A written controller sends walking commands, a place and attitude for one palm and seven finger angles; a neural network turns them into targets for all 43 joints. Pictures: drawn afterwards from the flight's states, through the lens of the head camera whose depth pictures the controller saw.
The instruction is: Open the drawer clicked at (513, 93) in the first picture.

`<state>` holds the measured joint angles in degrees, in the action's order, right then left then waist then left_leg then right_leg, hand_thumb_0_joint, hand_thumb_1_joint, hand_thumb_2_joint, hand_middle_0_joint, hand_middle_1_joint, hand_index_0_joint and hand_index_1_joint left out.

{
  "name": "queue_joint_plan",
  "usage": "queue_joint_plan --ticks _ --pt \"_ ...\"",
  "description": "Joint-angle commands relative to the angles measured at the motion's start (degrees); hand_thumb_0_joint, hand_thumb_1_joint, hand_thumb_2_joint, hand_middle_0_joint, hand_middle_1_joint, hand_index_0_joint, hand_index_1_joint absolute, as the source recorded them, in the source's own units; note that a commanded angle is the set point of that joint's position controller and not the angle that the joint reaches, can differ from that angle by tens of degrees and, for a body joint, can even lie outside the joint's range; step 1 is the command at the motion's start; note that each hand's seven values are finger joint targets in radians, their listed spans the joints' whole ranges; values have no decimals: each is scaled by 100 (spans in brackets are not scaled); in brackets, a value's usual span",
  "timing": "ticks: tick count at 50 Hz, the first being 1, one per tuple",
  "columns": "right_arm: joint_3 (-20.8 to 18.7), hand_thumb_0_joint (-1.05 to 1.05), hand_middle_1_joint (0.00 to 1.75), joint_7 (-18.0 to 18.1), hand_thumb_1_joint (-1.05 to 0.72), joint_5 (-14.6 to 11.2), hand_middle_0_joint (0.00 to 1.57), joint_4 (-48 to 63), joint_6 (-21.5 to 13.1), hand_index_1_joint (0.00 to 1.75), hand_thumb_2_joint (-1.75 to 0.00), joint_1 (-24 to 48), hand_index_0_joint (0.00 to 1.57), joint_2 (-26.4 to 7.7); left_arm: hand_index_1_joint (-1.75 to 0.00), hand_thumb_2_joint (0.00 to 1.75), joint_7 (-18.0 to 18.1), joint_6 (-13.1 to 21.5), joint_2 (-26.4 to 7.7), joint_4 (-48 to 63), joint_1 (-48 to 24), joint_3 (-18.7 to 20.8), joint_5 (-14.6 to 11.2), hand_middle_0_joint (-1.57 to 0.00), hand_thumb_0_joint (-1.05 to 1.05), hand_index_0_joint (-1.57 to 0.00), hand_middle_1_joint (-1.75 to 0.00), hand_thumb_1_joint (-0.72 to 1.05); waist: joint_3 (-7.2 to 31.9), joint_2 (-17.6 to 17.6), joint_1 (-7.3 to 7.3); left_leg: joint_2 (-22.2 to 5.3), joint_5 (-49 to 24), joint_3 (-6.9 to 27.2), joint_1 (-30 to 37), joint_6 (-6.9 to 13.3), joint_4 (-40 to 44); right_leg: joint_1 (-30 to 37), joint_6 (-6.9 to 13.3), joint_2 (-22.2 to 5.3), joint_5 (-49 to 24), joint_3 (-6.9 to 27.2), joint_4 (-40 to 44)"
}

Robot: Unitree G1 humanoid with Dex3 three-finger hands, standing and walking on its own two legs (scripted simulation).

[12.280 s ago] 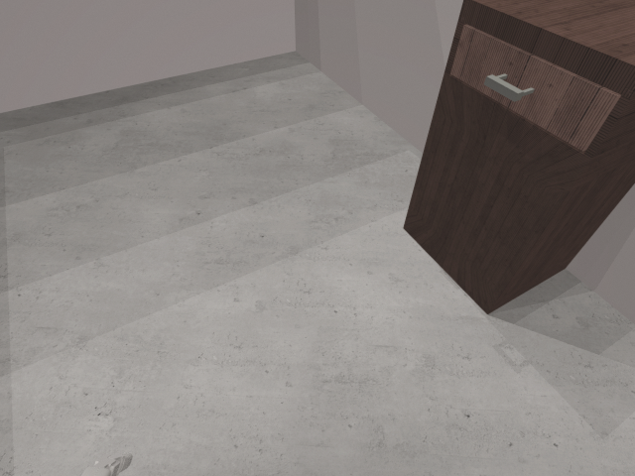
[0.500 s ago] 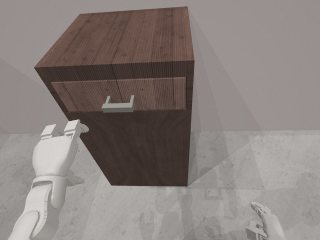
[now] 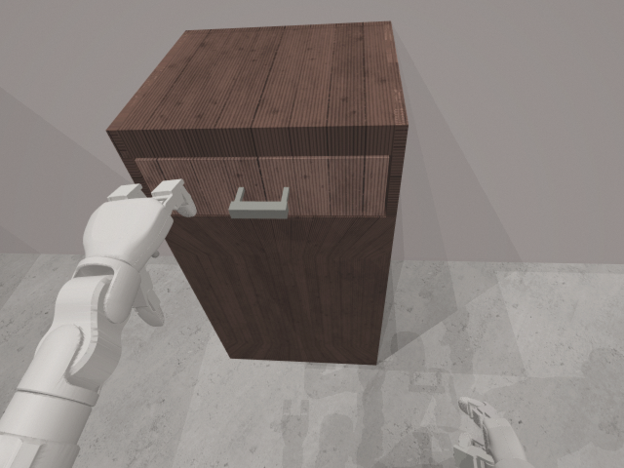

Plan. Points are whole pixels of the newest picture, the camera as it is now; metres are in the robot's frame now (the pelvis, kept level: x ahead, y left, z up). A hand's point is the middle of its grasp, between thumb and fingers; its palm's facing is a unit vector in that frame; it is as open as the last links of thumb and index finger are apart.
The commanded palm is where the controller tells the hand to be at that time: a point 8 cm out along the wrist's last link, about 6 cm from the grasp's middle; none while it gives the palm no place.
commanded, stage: raise the hand with hooked fingers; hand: left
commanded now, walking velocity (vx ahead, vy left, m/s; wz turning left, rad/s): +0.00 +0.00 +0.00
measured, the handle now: (261, 201) +0.54 +0.18 +0.01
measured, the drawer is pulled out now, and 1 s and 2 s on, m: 0.00 0.00 0.00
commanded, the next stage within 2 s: move the hooked fingers above the handle in 0.26 s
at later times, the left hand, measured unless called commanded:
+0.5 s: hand (178, 275) +0.30 +0.21 +0.11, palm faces +0.01 -0.08 -1.00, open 13.9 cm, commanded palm +0.29 +0.22 +0.18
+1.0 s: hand (223, 239) +0.38 +0.18 +0.09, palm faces -0.01 -0.08 -1.00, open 13.9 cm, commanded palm +0.36 +0.20 +0.16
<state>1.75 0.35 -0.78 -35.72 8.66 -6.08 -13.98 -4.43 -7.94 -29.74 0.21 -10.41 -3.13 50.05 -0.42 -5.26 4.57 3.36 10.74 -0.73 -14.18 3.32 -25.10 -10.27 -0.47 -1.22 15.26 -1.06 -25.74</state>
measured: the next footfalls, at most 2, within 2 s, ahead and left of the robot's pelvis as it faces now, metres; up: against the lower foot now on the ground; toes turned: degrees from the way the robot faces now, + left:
none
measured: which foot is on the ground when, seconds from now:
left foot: down 0.00-1.00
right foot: down 0.00-1.00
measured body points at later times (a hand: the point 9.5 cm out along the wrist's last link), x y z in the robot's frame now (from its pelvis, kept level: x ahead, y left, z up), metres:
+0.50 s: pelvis -0.01 -0.02 +0.00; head +0.00 -0.07 +0.45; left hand +0.30 +0.21 +0.16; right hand +0.20 -0.24 -0.11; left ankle +0.03 +0.08 -0.74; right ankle -0.02 -0.13 -0.74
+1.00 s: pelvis +0.02 -0.03 +0.00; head +0.04 -0.07 +0.44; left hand +0.37 +0.18 +0.14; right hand +0.17 -0.28 -0.13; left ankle +0.03 +0.08 -0.74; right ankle -0.02 -0.13 -0.74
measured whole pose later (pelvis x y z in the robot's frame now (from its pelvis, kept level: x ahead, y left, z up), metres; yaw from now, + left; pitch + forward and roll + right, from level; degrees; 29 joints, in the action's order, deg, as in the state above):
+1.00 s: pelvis +0.02 -0.03 +0.00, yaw +0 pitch +4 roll +1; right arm -1.3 2.8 -1.1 -37.9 7.3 -9.9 -15.9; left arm 0.3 1.8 -27.9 -15.0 -18.5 -5.2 51.8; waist 1.5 -4.0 2.1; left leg 1.3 13.1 -0.2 -19.1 1.0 -28.1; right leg -15.7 1.9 0.9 17.9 -1.5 -29.5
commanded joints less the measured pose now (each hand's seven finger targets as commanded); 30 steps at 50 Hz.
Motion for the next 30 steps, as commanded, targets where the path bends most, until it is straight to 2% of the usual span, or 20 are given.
queue_joint_plan --ticks 1,5,6,7,10,11,12,14,17,19,20,23,26,28,30 --pt "-273 0 30 8 -90 12 20 989 -303 30 -90 763 20 -699 -120 30 141 369 -1248 1268 -1196 844 32 -30 0 -30 -120 -50 1396 346 68 -274 -1310 318 861 -180 362 158 280 283 -838 -83 299" --pt "-304 0 30 51 -90 34 20 887 -429 30 -90 707 20 -644 -120 30 543 793 -1444 1674 -1527 1107 55 -30 0 -30 -120 -50 1551 56 110 -233 -1164 350 944 -184 378 107 293 274 -696 -62 301" --pt "-320 0 30 51 -90 40 20 885 -480 30 -90 711 20 -646 -120 30 656 857 -1606 1735 -1587 1301 45 -30 0 -30 -120 -50 1591 19 147 -227 -1126 362 911 -186 368 139 298 300 -660 -48 304" --pt "-322 0 30 51 -90 30 20 825 -504 30 -90 690 20 -615 -120 30 770 885 -1501 1647 -1617 1232 45 -30 0 -30 -120 -50 1631 -81 131 -216 -1085 343 918 -201 355 98 298 269 -615 -54 286" --pt "-363 0 30 38 -90 -17 20 706 -520 30 -90 654 20 -628 -120 30 985 783 -1288 1260 -1515 1145 5 -30 0 -30 -120 -50 1419 -1 101 -190 -974 281 807 -225 370 -27 290 276 -592 -66 320" --pt "-373 0 30 18 -90 -51 20 700 -529 30 -90 710 20 -642 -120 30 998 685 -1287 1134 -1490 1162 21 -30 0 -30 -120 -50 1366 -14 101 -194 -860 263 770 -233 392 -37 292 301 -505 -55 346" --pt "-358 0 30 10 -90 -47 20 667 -513 30 -90 694 20 -650 -120 30 992 588 -1171 1008 -1509 994 35 -30 0 -30 -120 -50 1324 56 73 -191 -759 238 724 -240 420 -34 282 266 -441 -71 344" --pt "-370 0 30 23 -90 -70 20 685 -469 30 -90 743 20 -684 -120 30 935 391 -1065 877 -1372 827 52 -30 0 -30 -120 -50 1369 299 52 -175 -747 175 694 -210 407 23 256 249 -491 -29 382" --pt "-323 0 30 39 -90 -87 20 777 -443 30 -90 846 20 -693 -120 30 674 168 -830 799 -1286 453 41 -30 0 -30 -120 -50 1321 457 3 -147 -616 116 668 -169 422 115 224 206 -449 1 440" --pt "-313 0 30 82 -90 -70 20 787 -414 30 -90 856 20 -721 -120 30 514 168 -974 824 -1365 478 44 -30 0 -30 -120 -50 1275 633 -46 -127 -600 95 646 -130 405 142 196 196 -558 28 477" --pt "-301 0 30 109 -90 -61 20 780 -402 30 -90 849 20 -734 -120 30 474 205 -1150 784 -1462 599 94 -30 0 -30 -120 -50 1248 683 -46 -124 -576 88 598 -115 400 142 191 194 -551 44 480" --pt "-258 0 30 179 -90 -44 20 732 -445 30 -90 798 20 -682 -120 30 421 446 -1113 715 -1926 516 116 -30 0 -30 -120 -50 1076 570 -126 -107 -433 91 603 -91 378 -29 188 188 -407 48 534" --pt "-261 0 30 256 -90 -30 20 695 -494 30 -90 730 20 -678 -120 30 566 737 -1496 583 -2271 898 126 -30 0 -30 -120 -50 1236 463 -70 -62 -462 105 595 -85 311 32 196 207 -449 94 530" --pt "-272 0 30 287 -90 -39 20 606 -511 30 -90 649 20 -629 -120 30 706 864 -1546 249 -2409 1017 142 -30 0 -30 -120 -50 1242 381 -53 -36 -516 58 517 -89 260 52 202 181 -540 118 500" --pt "-296 0 30 285 -90 -54 20 577 -510 30 -90 614 20 -618 -120 30 835 920 -1434 113 -2573 946 163 -30 0 -30 -120 -50 1329 219 -58 -28 -645 35 516 -107 201 8 217 182 -711 116 428"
